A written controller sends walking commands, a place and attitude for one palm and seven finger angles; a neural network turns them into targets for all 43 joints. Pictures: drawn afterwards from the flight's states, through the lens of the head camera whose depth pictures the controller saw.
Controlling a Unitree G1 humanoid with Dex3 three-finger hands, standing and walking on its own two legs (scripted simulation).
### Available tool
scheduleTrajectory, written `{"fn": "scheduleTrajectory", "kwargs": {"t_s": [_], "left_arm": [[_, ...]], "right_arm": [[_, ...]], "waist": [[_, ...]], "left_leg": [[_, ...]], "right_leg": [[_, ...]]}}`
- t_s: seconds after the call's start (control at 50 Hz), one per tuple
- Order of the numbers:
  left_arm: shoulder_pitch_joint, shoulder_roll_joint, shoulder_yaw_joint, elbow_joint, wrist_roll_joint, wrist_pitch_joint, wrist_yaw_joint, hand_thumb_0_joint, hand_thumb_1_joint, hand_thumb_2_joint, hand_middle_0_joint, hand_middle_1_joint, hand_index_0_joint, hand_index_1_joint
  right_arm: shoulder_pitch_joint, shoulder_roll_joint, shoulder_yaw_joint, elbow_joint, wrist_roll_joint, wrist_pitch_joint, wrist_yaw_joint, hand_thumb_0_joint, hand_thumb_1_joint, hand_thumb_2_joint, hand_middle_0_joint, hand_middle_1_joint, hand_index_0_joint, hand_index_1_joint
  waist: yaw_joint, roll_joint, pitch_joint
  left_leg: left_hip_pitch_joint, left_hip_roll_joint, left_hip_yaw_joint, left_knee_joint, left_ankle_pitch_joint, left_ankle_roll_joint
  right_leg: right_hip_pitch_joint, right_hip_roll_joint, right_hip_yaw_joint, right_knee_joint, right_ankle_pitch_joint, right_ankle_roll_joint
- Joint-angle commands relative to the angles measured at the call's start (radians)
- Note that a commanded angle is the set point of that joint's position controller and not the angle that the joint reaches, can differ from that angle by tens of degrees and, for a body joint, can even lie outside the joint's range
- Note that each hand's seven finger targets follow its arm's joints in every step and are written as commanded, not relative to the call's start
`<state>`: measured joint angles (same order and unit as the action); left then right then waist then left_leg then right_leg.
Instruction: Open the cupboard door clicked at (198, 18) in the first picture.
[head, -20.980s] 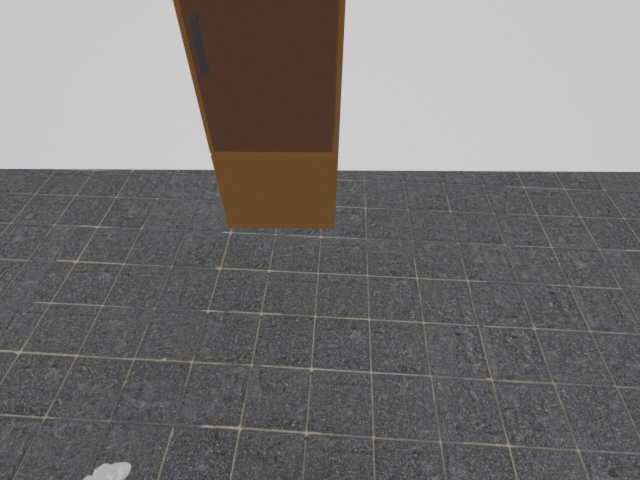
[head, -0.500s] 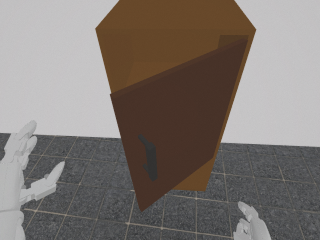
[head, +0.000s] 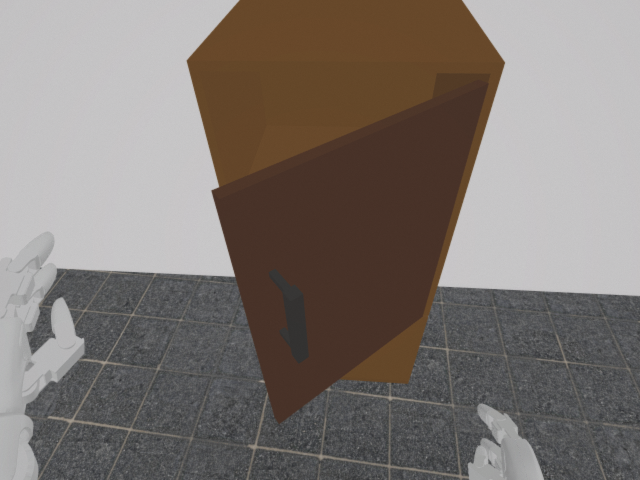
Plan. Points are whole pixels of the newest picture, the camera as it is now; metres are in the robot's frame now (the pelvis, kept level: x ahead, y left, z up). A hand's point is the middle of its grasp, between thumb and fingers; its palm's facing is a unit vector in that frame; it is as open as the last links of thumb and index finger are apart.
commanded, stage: step back with the hand held close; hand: left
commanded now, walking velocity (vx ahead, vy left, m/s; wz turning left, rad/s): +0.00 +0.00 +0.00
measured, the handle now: (289, 318) +0.32 +0.09 +0.03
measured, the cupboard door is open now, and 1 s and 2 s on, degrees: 41 41 41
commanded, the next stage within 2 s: stop stepping back and stand still in 1.12 s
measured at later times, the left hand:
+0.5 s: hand (66, 364) +0.17 +0.26 +0.15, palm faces +0.34 -0.79 -0.51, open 7.4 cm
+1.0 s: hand out of the picture +0.04 +0.30 +0.16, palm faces +0.52 -0.71 -0.47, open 7.4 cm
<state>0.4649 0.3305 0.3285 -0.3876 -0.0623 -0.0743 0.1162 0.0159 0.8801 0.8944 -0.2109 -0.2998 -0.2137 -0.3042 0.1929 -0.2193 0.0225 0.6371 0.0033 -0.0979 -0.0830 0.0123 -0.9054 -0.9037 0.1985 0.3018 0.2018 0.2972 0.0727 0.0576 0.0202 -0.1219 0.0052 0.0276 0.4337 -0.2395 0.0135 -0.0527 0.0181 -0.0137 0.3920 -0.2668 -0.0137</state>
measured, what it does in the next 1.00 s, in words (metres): shifts its weight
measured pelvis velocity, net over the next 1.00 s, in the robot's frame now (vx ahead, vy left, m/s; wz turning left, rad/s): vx -0.14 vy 0.03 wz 0.08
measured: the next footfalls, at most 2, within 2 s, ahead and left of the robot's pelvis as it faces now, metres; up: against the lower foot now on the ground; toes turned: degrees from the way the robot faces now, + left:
right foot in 1.40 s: -0.29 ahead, -0.05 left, +0.00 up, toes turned -9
left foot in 1.54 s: -0.16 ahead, +0.14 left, +0.00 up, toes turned -1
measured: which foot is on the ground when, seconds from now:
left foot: down 0.00-1.00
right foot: down 0.00-1.00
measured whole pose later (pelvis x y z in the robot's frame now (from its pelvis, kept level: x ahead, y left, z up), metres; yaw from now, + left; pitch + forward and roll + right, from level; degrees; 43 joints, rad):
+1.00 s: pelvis -0.14 +0.03 -0.03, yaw +5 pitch -2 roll -1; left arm 0.53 0.38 0.46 -0.56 -0.01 -0.25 0.16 0.01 0.88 0.90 -0.21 -0.30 -0.22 -0.30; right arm 0.21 -0.21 -0.01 0.60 0.00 -0.10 -0.06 0.01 -0.90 -0.90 0.20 0.30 0.20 0.30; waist 0.02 0.00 0.08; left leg -0.52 -0.01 0.06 0.72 -0.39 0.02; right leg -0.42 0.02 0.05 0.63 -0.18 0.02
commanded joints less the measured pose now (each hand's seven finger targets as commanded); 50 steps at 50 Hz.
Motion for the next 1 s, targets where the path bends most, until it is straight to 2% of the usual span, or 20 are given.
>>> {"fn": "scheduleTrajectory", "kwargs": {"t_s": [0.0,0.06,0.08,0.1,0.12,0.16,0.22,0.28,0.3,0.42,0.5,0.58,0.64,0.7,0.82,0.86,0.88,0.92,0.94,0.98], "left_arm": [[-0.097,0.188,0.111,-0.192,0.000,-0.071,0.019,0.000,0.900,0.900,-0.200,-0.300,-0.200,-0.300],[-0.093,0.184,0.111,-0.194,-0.002,-0.074,0.018,0.000,0.900,0.900,-0.200,-0.300,-0.200,-0.300],[-0.158,0.216,0.125,-0.294,-0.002,-0.087,0.019,0.000,0.900,0.900,-0.200,-0.300,-0.200,-0.300],[-0.324,0.381,0.290,-0.310,0.018,-0.139,0.036,0.000,0.900,0.900,-0.200,-0.300,-0.200,-0.300],[-0.159,0.270,0.213,-0.198,0.006,-0.140,0.020,0.000,0.900,0.900,-0.200,-0.300,-0.200,-0.300],[-0.012,0.188,0.139,-0.150,0.010,-0.128,0.001,0.000,0.900,0.900,-0.200,-0.300,-0.200,-0.300],[0.029,0.195,0.141,-0.172,0.014,-0.130,0.004,0.000,0.900,0.900,-0.200,-0.300,-0.200,-0.300],[0.032,0.241,0.177,-0.220,0.017,-0.130,0.015,0.000,0.900,0.900,-0.200,-0.300,-0.200,-0.300],[0.030,0.264,0.194,-0.241,0.018,-0.133,0.020,0.000,0.900,0.900,-0.200,-0.300,-0.200,-0.300],[0.079,0.279,0.223,-0.293,0.016,-0.140,0.038,0.000,0.900,0.900,-0.200,-0.300,-0.200,-0.300],[0.097,0.269,0.225,-0.299,0.018,-0.153,0.045,0.000,0.900,0.900,-0.200,-0.300,-0.200,-0.300],[0.081,0.249,0.216,-0.288,0.033,-0.175,0.051,0.000,0.900,0.900,-0.200,-0.300,-0.200,-0.300],[0.056,0.244,0.226,-0.280,0.050,-0.192,0.054,0.000,0.900,0.900,-0.200,-0.300,-0.200,-0.300],[0.027,0.258,0.246,-0.307,0.058,-0.207,0.057,0.000,0.900,0.900,-0.200,-0.300,-0.200,-0.300],[0.024,0.241,0.253,-0.362,0.062,-0.223,0.054,0.000,0.900,0.900,-0.200,-0.300,-0.200,-0.300],[0.044,0.248,0.265,-0.347,0.054,-0.223,0.056,0.000,0.900,0.900,-0.200,-0.300,-0.200,-0.300],[0.040,0.249,0.262,-0.347,0.050,-0.223,0.056,0.000,0.900,0.900,-0.200,-0.300,-0.200,-0.300],[0.014,0.248,0.238,-0.345,0.040,-0.226,0.063,0.000,0.900,0.900,-0.200,-0.300,-0.200,-0.300],[-0.007,0.251,0.227,-0.340,0.042,-0.225,0.068,0.000,0.900,0.900,-0.200,-0.300,-0.200,-0.300],[-0.034,0.267,0.221,-0.333,0.044,-0.211,0.069,0.000,0.900,0.900,-0.200,-0.300,-0.200,-0.300]], "right_arm": [[-0.138,-0.107,-0.041,-0.155,-0.003,-0.064,-0.005,0.000,-0.900,-0.900,0.200,0.300,0.200,0.300],[-0.137,-0.106,-0.044,-0.155,-0.003,-0.065,-0.005,0.000,-0.900,-0.900,0.200,0.300,0.200,0.300],[-0.147,-0.105,-0.044,-0.164,-0.002,-0.072,-0.004,0.000,-0.900,-0.900,0.200,0.300,0.200,0.300],[-0.127,-0.108,-0.025,-0.202,0.011,-0.053,-0.004,0.000,-0.900,-0.900,0.200,0.300,0.200,0.300],[-0.132,-0.112,-0.038,-0.173,0.003,-0.041,-0.006,0.000,-0.900,-0.900,0.200,0.300,0.200,0.300],[-0.121,-0.127,-0.051,-0.189,0.002,-0.013,0.001,0.000,-0.900,-0.900,0.200,0.300,0.200,0.300],[-0.115,-0.132,-0.061,-0.203,0.005,0.012,0.001,0.000,-0.900,-0.900,0.200,0.300,0.200,0.300],[-0.114,-0.129,-0.069,-0.222,0.007,0.033,-0.005,0.000,-0.900,-0.900,0.200,0.300,0.200,0.300],[-0.121,-0.131,-0.071,-0.223,0.008,0.037,-0.008,0.000,-0.900,-0.900,0.200,0.300,0.200,0.300],[-0.112,-0.121,-0.077,-0.252,0.014,0.050,-0.012,0.000,-0.900,-0.900,0.200,0.300,0.200,0.300],[-0.108,-0.130,-0.079,-0.255,0.012,0.040,-0.011,0.000,-0.900,-0.900,0.200,0.300,0.200,0.300],[-0.092,-0.140,-0.077,-0.260,0.013,0.018,-0.010,0.000,-0.900,-0.900,0.200,0.300,0.200,0.300],[-0.081,-0.147,-0.081,-0.259,0.009,-0.006,-0.012,0.000,-0.900,-0.900,0.200,0.300,0.200,0.300],[-0.079,-0.148,-0.086,-0.255,0.006,-0.030,-0.013,0.000,-0.900,-0.900,0.200,0.300,0.200,0.300],[-0.060,-0.137,-0.087,-0.236,0.000,-0.068,-0.005,0.000,-0.900,-0.900,0.200,0.300,0.200,0.300],[-0.047,-0.128,-0.089,-0.226,0.000,-0.072,-0.001,0.000,-0.900,-0.900,0.200,0.300,0.200,0.300],[-0.042,-0.123,-0.090,-0.219,-0.001,-0.070,0.001,0.000,-0.900,-0.900,0.200,0.300,0.200,0.300],[-0.022,-0.105,-0.089,-0.182,-0.006,-0.063,0.006,0.000,-0.900,-0.900,0.200,0.300,0.200,0.300],[-0.010,-0.101,-0.089,-0.161,-0.006,-0.055,0.013,0.000,-0.900,-0.900,0.200,0.300,0.200,0.300],[-0.013,-0.091,-0.084,-0.146,-0.006,-0.034,0.018,0.000,-0.900,-0.900,0.200,0.300,0.200,0.300]], "waist": [[-0.005,0.001,-0.062],[-0.004,-0.018,-0.071],[-0.003,0.025,-0.106],[-0.038,0.062,0.012],[-0.048,-0.026,-0.016],[-0.055,-0.062,-0.061],[-0.055,-0.038,-0.129],[-0.057,-0.061,-0.166],[-0.054,-0.036,-0.180],[-0.056,-0.020,-0.190],[-0.057,0.033,-0.143],[-0.067,0.033,-0.066],[-0.068,0.048,-0.039],[-0.063,0.066,-0.062],[-0.067,0.082,-0.088],[-0.070,0.000,-0.082],[-0.075,-0.054,-0.071],[-0.090,-0.187,-0.071],[-0.100,-0.239,-0.089],[-0.108,-0.266,-0.098]], "left_leg": [[0.055,0.016,-0.010,-0.058,0.198,0.007],[0.066,0.016,-0.006,-0.057,0.208,0.011],[0.083,0.014,-0.007,-0.053,0.210,0.012],[0.009,0.023,-0.028,-0.035,0.136,0.021],[0.004,0.029,-0.037,-0.012,0.129,0.024],[0.022,0.039,-0.024,-0.003,0.183,0.023],[0.026,0.059,-0.020,-0.010,0.293,0.018],[0.024,0.068,-0.013,-0.002,0.347,0.016],[0.012,0.066,-0.018,-0.003,0.361,0.015],[-0.058,0.073,-0.024,0.002,0.316,0.013],[-0.157,0.082,-0.051,-0.043,0.145,0.022],[-0.357,0.110,-0.101,-0.122,-0.220,0.050],[-0.494,0.136,-0.137,-0.150,-0.393,0.070],[-0.547,0.152,-0.173,-0.164,-0.455,0.081],[-0.573,0.144,-0.160,-0.118,-0.509,0.080],[-0.517,0.110,-0.120,-0.037,-0.465,0.063],[-0.463,0.075,-0.081,0.042,-0.426,0.047],[-0.233,0.006,-0.019,0.291,-0.277,-0.003],[-0.136,-0.012,-0.010,0.388,-0.216,-0.013],[-0.050,-0.015,-0.003,0.404,-0.168,-0.011]], "right_leg": [[-0.063,-0.014,-0.001,-0.077,0.210,0.000],[-0.063,-0.014,-0.001,-0.075,0.223,0.003],[-0.055,-0.018,0.007,-0.075,0.231,0.002],[-0.145,-0.054,0.086,-0.119,0.275,-0.002],[-0.154,-0.075,0.098,-0.121,0.303,-0.001],[-0.150,-0.080,0.095,-0.101,0.361,0.006],[-0.117,-0.078,0.071,-0.051,0.425,0.015],[-0.116,-0.074,0.067,-0.024,0.470,0.021],[-0.097,-0.078,0.065,-0.012,0.480,0.018],[-0.094,-0.074,0.083,0.026,0.447,0.016],[-0.110,-0.054,0.077,0.028,0.267,0.020],[-0.084,-0.029,0.078,0.062,0.062,0.027],[-0.046,-0.012,0.077,0.115,-0.050,0.032],[-0.014,0.009,0.067,0.181,-0.040,0.030],[-0.034,0.016,0.103,0.242,-0.048,0.012],[-0.127,-0.008,0.157,0.181,-0.078,-0.006],[-0.219,-0.044,0.220,0.104,-0.118,-0.025],[-0.487,-0.176,0.350,-0.065,-0.193,-0.083],[-0.567,-0.225,0.370,-0.100,-0.182,-0.100],[-0.628,-0.233,0.304,-0.102,-0.174,-0.083]]}}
